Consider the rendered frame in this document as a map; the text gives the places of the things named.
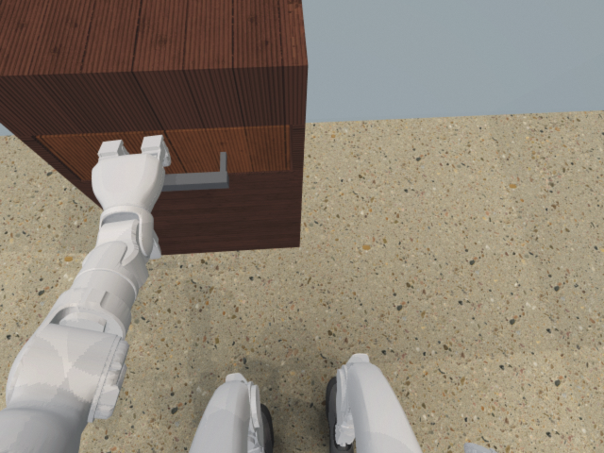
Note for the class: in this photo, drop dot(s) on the left robot hand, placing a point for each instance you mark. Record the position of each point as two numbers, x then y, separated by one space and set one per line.
135 180

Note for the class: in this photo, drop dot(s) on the left robot forearm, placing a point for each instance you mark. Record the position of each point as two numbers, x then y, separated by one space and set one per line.
108 283

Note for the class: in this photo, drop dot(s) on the handle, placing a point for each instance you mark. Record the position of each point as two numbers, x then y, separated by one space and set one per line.
198 181

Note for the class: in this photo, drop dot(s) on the left robot upper arm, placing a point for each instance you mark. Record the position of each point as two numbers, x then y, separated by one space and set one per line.
70 377

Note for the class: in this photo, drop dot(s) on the robot left shin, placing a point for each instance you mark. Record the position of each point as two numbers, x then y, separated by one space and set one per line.
255 443

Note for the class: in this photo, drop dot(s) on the drawer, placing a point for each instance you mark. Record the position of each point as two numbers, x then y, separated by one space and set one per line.
248 148

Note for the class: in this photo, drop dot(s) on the robot left thigh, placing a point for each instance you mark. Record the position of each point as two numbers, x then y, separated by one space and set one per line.
233 410

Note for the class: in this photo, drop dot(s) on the cabinet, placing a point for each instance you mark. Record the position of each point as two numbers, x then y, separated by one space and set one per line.
97 66

